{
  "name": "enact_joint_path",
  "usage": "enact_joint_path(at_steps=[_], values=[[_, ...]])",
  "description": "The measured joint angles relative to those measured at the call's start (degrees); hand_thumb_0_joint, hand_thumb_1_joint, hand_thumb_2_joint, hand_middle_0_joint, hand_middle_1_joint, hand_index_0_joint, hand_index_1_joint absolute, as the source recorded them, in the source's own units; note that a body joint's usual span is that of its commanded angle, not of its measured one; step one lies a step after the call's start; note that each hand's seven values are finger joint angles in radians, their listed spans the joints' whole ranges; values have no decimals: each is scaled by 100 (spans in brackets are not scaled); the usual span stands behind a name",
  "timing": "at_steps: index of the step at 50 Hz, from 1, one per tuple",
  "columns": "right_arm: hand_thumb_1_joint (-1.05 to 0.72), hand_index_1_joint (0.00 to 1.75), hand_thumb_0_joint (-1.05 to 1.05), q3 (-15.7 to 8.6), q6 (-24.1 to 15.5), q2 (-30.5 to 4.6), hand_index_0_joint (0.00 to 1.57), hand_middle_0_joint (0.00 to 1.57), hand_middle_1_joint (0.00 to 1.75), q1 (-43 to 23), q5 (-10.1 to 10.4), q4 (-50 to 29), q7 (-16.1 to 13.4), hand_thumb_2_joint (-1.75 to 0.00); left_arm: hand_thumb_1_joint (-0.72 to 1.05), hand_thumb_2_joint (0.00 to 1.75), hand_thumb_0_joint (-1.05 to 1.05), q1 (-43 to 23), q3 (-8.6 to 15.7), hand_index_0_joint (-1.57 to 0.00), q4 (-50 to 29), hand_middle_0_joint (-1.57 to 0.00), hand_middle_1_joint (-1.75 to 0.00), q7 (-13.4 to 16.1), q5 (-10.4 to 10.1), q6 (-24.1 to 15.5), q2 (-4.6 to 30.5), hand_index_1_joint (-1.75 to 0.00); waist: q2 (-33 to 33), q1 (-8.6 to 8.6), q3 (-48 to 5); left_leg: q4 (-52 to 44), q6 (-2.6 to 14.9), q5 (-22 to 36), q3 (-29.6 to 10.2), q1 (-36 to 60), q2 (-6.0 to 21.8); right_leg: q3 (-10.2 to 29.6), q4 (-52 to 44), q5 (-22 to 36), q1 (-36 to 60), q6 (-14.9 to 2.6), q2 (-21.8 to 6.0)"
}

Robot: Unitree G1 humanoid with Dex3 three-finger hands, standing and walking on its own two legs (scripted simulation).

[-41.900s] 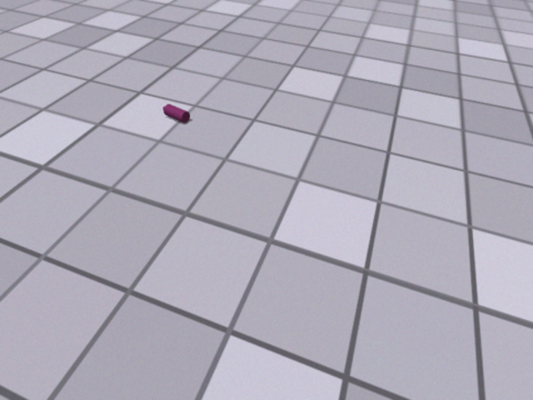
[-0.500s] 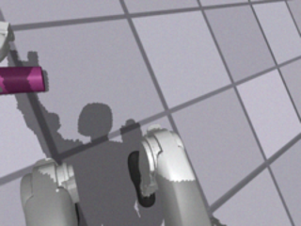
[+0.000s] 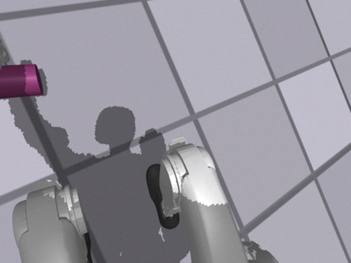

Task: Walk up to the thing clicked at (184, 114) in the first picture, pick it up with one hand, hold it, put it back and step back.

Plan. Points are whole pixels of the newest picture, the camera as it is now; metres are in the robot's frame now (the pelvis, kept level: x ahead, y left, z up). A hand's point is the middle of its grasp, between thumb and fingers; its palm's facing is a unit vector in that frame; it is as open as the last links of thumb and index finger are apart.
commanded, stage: rest palm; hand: left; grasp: from above
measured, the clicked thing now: out of the picture +0.58 +0.23 -0.30
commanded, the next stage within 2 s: close in 1.38 s
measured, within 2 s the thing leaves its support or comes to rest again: neither
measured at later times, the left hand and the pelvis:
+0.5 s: hand (0, 80) +0.56 +0.20 -0.24, palm faces -0.45 -0.03 -0.89, open 13.4 cm; pelvis +0.02 +0.01 -0.01, yaw -4 degrees
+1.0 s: hand out of the picture +0.55 +0.22 -0.26, palm faces -0.47 -0.05 -0.88, open 13.1 cm; pelvis +0.01 +0.01 -0.01, yaw -5 degrees
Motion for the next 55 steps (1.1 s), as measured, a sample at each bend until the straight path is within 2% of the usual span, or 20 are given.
enact_joint_path(at_steps=[3,6,9,12,16,20,24,34,40,45,50,55], values=[[-91,30,0,-32,-73,-25,21,20,30,-48,-97,98,-14,-89,-47,99,0,-77,-84,-12,71,-10,-109,350,213,-273,105,-107,-154,49,26,113,-18,23,-50,-71,-27,-41,77,19,-38,-32,-5],[-91,30,0,-33,-179,-12,21,20,30,-149,-180,236,0,-89,-48,100,0,-200,-211,-11,354,-9,-107,711,383,-349,172,-106,-236,26,-3,208,11,-6,-84,-132,-36,-71,124,-3,-60,-13,-1],[-91,30,0,-29,-348,41,21,20,30,-183,-233,330,49,-89,-49,102,0,-333,-292,-10,631,-9,-107,1019,562,-285,168,-106,-254,-38,-106,263,47,-60,-87,-212,-41,-80,151,-54,-112,-24,-5],[-91,30,0,35,-519,105,21,20,30,-185,-275,371,141,-89,-48,104,0,-475,-333,-10,917,-10,-107,1271,658,-151,163,-107,-263,-151,-182,305,80,-143,-78,-249,-37,-79,181,-130,-140,-45,-10],[-91,30,0,157,-700,175,21,20,30,-152,-303,317,277,-89,-46,106,0,-550,-302,-11,1101,-10,-108,1442,735,53,226,-107,-251,-334,-184,371,111,-263,-98,-259,-25,-100,214,-220,-142,-31,-6],[-91,30,0,271,-816,194,21,20,30,-64,-316,192,420,-89,-44,105,0,-571,-157,-11,1204,-10,-108,1515,729,227,317,-108,-214,-486,-101,424,137,-342,-124,-279,-10,-126,231,-273,-152,-3,5],[-90,30,0,376,-861,160,21,20,30,59,-298,54,523,-89,-44,103,0,-540,36,-11,1172,-10,-108,1521,734,308,439,-107,-193,-568,27,456,148,-375,-156,-313,13,-157,225,-276,-182,11,25],[-91,30,0,522,-902,-90,21,20,30,223,-347,-181,593,-90,-45,102,0,-330,466,-11,1051,-10,-106,1455,770,221,868,-106,-294,-600,378,525,113,-367,-281,-273,28,-259,217,-216,-124,61,54],[-91,30,0,514,-932,-250,21,20,30,176,-417,-221,551,-90,-44,103,0,-311,431,-12,946,-12,-107,1373,762,97,1089,-106,-421,-547,551,559,120,-329,-335,-223,36,-311,191,-160,-36,61,73],[-91,30,0,539,-934,-311,21,20,30,140,-458,-178,546,-90,-41,104,0,-331,228,-13,917,-12,-108,1346,721,1,1064,-108,-473,-508,537,577,125,-323,-378,-181,34,-358,168,-151,40,24,73],[-91,30,0,620,-951,-276,21,20,30,63,-456,-136,560,-90,-41,104,0,-437,30,-13,1122,-12,-109,1465,738,-29,1015,-109,-498,-570,436,581,145,-312,-413,-171,21,-397,135,-150,93,30,65],[-91,30,0,679,-1038,-204,21,20,30,15,-440,-165,574,-90,-41,103,0,-481,-23,-13,1286,-12,-110,1639,816,17,1008,-109,-502,-657,404,572,175,-295,-410,-204,38,-408,97,-131,85,-1,76]])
